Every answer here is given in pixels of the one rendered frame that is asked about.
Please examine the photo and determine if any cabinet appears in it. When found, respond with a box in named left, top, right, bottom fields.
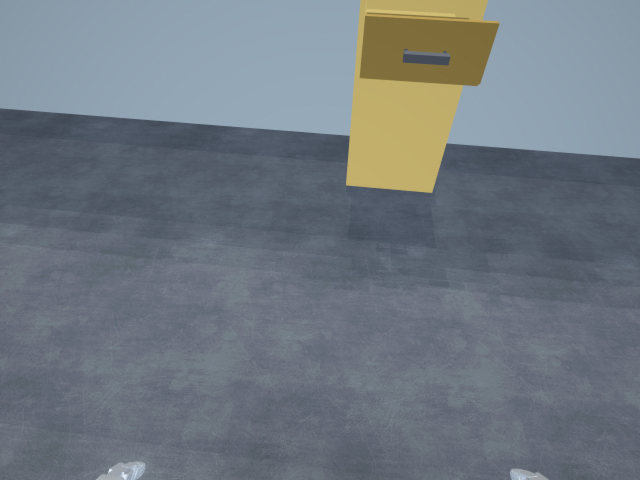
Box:
left=346, top=0, right=488, bottom=193

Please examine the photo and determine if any handle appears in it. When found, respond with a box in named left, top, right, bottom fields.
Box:
left=403, top=49, right=450, bottom=65

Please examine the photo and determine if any drawer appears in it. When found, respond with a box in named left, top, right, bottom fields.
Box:
left=360, top=12, right=500, bottom=86

